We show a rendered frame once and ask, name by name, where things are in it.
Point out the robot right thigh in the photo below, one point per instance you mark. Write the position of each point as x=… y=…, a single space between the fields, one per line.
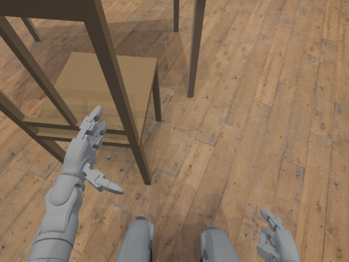
x=216 y=247

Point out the left robot forearm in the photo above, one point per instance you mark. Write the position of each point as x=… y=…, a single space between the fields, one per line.
x=56 y=235

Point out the robot left hand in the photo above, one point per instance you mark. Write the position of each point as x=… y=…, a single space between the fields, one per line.
x=82 y=149

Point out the robot thigh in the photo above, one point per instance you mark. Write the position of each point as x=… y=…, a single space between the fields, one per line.
x=137 y=242
x=216 y=247

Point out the robot right hand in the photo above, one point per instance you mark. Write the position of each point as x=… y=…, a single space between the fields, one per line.
x=282 y=245

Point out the robot left thigh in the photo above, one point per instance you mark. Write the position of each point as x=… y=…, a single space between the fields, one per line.
x=137 y=242

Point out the chair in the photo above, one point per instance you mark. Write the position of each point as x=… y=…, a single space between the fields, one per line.
x=121 y=85

